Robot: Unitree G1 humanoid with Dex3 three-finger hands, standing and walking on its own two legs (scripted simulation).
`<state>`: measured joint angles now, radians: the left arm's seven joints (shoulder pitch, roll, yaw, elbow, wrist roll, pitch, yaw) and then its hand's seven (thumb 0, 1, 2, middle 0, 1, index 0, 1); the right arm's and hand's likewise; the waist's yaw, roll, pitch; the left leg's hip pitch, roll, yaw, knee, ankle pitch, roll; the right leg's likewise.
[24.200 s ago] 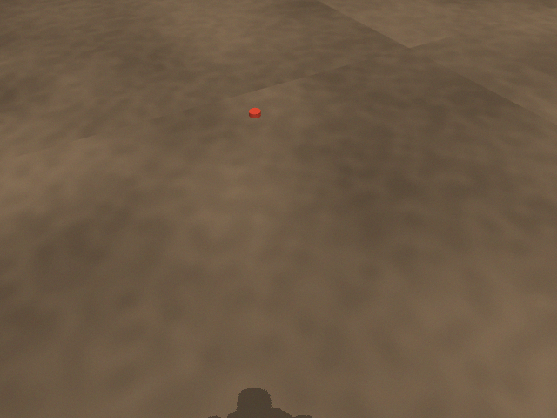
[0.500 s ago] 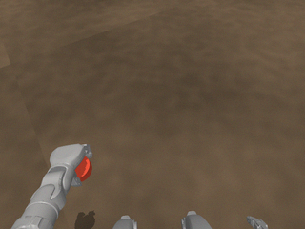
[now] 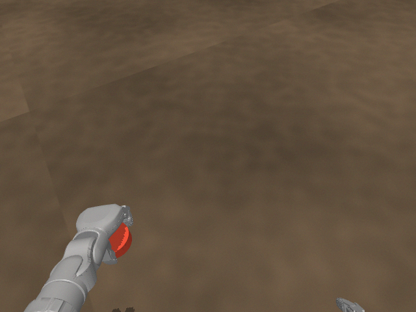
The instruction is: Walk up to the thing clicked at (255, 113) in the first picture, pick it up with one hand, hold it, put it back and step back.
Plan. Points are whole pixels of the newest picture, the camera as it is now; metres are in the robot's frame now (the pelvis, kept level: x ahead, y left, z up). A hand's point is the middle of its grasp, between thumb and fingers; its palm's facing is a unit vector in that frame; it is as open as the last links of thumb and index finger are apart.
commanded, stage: hold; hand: left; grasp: from above
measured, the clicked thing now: (113, 239) +0.32 +0.24 -0.09
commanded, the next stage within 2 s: crouch in 1.72 s
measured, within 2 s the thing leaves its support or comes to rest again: neither
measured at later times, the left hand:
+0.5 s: hand (109, 233) +0.31 +0.22 -0.03, palm faces -0.45 -0.05 -0.89, open 9.6 cm
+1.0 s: hand (110, 236) +0.29 +0.21 -0.01, palm faces -0.44 -0.05 -0.90, open 9.7 cm
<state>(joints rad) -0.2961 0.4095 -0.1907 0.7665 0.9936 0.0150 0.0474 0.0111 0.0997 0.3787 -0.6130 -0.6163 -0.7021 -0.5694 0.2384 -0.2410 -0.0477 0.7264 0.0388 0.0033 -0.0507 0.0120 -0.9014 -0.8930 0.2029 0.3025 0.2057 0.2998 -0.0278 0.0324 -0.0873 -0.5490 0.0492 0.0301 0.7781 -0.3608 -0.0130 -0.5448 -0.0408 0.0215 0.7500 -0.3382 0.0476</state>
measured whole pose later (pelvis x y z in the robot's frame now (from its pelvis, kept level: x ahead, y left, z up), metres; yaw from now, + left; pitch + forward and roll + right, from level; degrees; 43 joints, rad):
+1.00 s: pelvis +0.00 -0.01 +0.02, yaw -1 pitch +2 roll +1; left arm -0.23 0.40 -0.21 0.62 0.99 0.02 -0.04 0.01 0.08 0.46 -0.58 -0.65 -0.67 -0.61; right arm 0.20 -0.25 -0.04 0.67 0.06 0.07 -0.05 0.01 -0.90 -0.89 0.20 0.30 0.20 0.30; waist 0.01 0.05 -0.04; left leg -0.32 0.05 0.05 0.56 -0.27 -0.02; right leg -0.35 -0.04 0.03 0.58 -0.26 0.04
